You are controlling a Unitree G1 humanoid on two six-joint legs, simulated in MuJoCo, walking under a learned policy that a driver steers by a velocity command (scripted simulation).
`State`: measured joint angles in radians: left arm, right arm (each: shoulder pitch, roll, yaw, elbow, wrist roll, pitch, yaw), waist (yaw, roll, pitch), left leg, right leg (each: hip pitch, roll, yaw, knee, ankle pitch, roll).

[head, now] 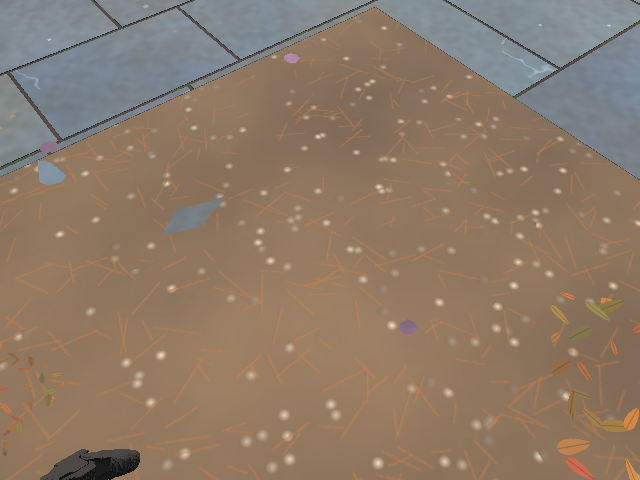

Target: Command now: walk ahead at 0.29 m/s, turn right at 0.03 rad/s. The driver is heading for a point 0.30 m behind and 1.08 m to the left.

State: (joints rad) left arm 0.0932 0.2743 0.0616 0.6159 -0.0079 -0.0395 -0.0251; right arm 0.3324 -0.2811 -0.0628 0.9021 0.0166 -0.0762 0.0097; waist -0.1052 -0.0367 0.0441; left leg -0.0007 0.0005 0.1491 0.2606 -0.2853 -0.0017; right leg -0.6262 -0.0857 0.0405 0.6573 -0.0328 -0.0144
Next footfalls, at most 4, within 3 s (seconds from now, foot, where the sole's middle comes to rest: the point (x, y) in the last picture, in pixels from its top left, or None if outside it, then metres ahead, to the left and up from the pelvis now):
0.08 right None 0.22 -0.13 -0.78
0.50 left None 0.13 0.11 -0.78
0.98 right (306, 463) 0.49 0.00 -0.78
1.46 left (109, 447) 0.56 0.40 -0.78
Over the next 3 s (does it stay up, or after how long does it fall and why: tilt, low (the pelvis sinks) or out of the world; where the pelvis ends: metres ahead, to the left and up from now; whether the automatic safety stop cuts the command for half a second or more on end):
stays up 0.62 0.41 0.01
